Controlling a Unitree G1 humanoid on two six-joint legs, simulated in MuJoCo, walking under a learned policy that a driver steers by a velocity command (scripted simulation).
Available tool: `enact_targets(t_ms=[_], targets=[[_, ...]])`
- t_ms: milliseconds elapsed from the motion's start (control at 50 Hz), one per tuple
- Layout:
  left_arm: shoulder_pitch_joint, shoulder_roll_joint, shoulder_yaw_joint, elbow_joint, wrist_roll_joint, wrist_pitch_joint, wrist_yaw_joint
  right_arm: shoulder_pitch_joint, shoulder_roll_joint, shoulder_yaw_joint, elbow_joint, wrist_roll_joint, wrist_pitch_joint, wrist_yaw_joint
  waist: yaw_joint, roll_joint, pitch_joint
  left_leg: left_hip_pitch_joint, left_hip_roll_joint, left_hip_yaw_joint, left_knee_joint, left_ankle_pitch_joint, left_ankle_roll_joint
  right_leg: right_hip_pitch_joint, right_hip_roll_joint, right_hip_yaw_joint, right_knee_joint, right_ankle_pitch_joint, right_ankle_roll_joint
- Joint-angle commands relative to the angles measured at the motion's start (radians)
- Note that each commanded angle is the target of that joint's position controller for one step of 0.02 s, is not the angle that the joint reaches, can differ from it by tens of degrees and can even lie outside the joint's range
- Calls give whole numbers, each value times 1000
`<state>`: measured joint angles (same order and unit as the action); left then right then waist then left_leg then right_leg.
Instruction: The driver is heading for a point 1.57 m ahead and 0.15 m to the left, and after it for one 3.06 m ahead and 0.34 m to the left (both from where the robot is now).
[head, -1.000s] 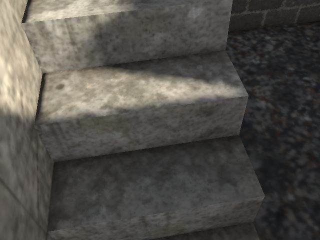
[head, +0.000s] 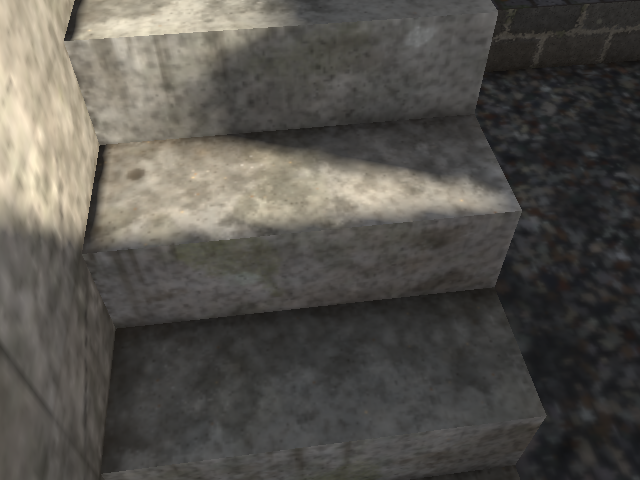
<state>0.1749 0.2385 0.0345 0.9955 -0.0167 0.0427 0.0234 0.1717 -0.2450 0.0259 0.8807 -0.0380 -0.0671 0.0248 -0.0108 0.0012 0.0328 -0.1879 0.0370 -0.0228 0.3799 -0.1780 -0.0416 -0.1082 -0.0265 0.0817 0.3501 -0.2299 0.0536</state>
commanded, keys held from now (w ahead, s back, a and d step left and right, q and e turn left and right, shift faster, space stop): no key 0.52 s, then w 0.48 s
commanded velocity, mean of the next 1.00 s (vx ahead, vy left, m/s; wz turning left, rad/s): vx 0.14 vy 0.00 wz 0.00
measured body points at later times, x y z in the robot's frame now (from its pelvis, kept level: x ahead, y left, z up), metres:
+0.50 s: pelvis -0.01 +0.01 +0.00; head +0.01 +0.02 +0.45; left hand +0.05 +0.27 -0.15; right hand +0.09 -0.24 -0.13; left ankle +0.02 +0.14 -0.75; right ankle -0.02 -0.16 -0.75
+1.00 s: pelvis +0.03 +0.01 +0.00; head +0.04 +0.01 +0.45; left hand +0.12 +0.27 -0.14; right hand +0.17 -0.23 -0.11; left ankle +0.02 +0.14 -0.75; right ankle -0.02 -0.16 -0.75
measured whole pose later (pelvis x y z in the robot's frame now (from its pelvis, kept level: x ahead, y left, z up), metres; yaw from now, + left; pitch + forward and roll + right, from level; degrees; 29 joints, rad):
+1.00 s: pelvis +0.03 +0.01 +0.00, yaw +0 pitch +1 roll +0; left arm 0.18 0.25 0.01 0.97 -0.02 0.00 0.04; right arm 0.14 -0.24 0.06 0.86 -0.03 -0.07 0.01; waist -0.01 -0.02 0.00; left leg -0.16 0.01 -0.03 0.35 -0.21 -0.03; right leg -0.07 -0.05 0.09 0.29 -0.24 0.07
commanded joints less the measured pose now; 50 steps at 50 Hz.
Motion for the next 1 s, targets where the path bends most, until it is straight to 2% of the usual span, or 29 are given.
enact_targets(t_ms=[20,60,100,520,540,560,580,600,640,720,740,760,780,800,820,840,880,940,960,1000], targets=[[11,125,16,-35,-1,-3,3,-15,-114,-20,-56,1,-14,-6,7,-11,-34,23,59,-73,-55,63,-4,-42,-68,63,-50,149,-14],[9,125,13,-34,2,-2,5,-8,-116,-18,-54,-1,-14,-7,4,-8,-31,16,58,-72,-56,48,-4,-47,-68,65,-50,138,-15],[14,121,10,-28,-5,-4,7,-4,-119,-16,-45,-6,-9,-14,3,-7,-33,7,60,-74,-58,51,-5,-42,-67,65,-57,132,-13],[61,125,-2,-10,-3,-3,17,26,-123,-11,-18,-1,-6,-10,2,5,-33,-11,54,-87,-55,34,12,-61,-63,57,-56,98,-1],[61,117,-4,-8,-4,-2,19,22,-116,-8,-18,-2,-4,-12,3,11,-41,-11,50,-88,-65,-25,15,-59,-57,51,-59,68,0],[68,92,-11,-10,3,-1,21,12,-109,-5,-22,-11,0,-18,10,19,-25,-32,53,-99,-101,-153,19,-59,-52,51,-72,22,3],[61,87,-14,-14,3,-1,24,-4,-113,-5,-28,-14,4,-23,11,30,-5,-57,53,-110,-127,-241,20,-66,-43,41,-72,-6,4],[68,76,-20,-21,2,-2,28,-26,-111,-3,-33,-11,10,-32,24,46,4,-75,56,-123,-144,-301,25,-65,-38,34,-73,-14,10],[65,85,-24,-31,4,-12,31,-39,-113,0,-43,-10,10,-41,21,42,2,-70,54,-124,-147,-314,30,-73,-32,29,-70,-1,9],[58,93,-31,-46,1,-38,28,-28,-111,3,-55,-2,3,-45,7,16,-27,-10,42,-105,-113,-216,38,-82,-33,32,-72,62,-3],[54,85,-35,-49,5,-43,23,-27,-102,7,-61,-3,0,-42,4,24,-33,3,41,-98,-102,-175,38,-78,-39,37,-78,94,-3],[39,108,-31,-52,-3,-47,19,-23,-104,7,-64,3,-5,-38,-7,6,-44,25,30,-84,-71,-87,38,-79,-40,36,-68,144,-10],[62,120,-22,-42,-7,-52,25,-16,-98,6,-70,1,-5,-34,-15,-30,-61,51,28,-71,-60,-30,33,-70,-42,36,-65,187,-4],[59,117,-22,-45,-8,-54,27,-13,-101,6,-72,1,-7,-32,-15,-23,-67,58,25,-65,-51,25,31,-58,-43,34,-60,219,-3],[47,104,-22,-58,1,-60,24,-17,-103,5,-59,9,-10,-31,2,-33,-80,59,39,-79,-57,80,27,-37,-54,33,-59,222,5],[39,112,-17,-58,2,-63,22,-25,-108,4,-66,5,-14,-27,0,-24,-79,71,38,-73,-50,141,22,-36,-54,35,-57,244,2],[52,124,-11,-52,1,-60,24,-21,-102,3,-69,-4,-18,-23,-2,-5,-86,95,39,-69,-54,228,14,-13,-60,35,-63,298,6],[32,118,-9,-62,-1,-56,22,-41,-94,6,-77,1,-21,-21,7,2,-96,111,40,-66,-56,305,11,18,-67,32,-67,358,12],[26,117,-5,-63,0,-55,14,-59,-97,6,-87,8,-17,-17,0,0,-109,121,48,-61,-46,346,33,32,-58,26,-60,352,6],[18,115,-2,-68,0,-55,6,-61,-94,9,-88,8,-15,-16,2,1,-115,126,51,-61,-45,360,39,46,-60,23,-67,359,7]])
